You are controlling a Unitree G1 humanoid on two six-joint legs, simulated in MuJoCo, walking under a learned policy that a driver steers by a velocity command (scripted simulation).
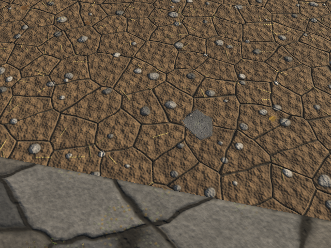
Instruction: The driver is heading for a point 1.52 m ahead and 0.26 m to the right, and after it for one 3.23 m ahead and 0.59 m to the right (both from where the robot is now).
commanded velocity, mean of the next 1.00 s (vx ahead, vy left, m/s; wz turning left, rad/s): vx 0.50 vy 0.00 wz -0.25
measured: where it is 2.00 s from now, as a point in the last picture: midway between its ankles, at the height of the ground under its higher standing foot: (219, 127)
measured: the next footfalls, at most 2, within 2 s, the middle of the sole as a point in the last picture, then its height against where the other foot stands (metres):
right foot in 0.44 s outside the picture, level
left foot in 0.92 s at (167, 180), level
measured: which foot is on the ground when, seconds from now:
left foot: down 0.00-0.46, up 0.48-0.90, down 0.92-1.00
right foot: up 0.00-0.42, down 0.44-0.92, up 0.94-1.00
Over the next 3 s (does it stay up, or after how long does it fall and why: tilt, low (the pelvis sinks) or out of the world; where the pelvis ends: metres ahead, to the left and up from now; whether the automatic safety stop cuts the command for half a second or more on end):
stays up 1.64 -0.24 0.00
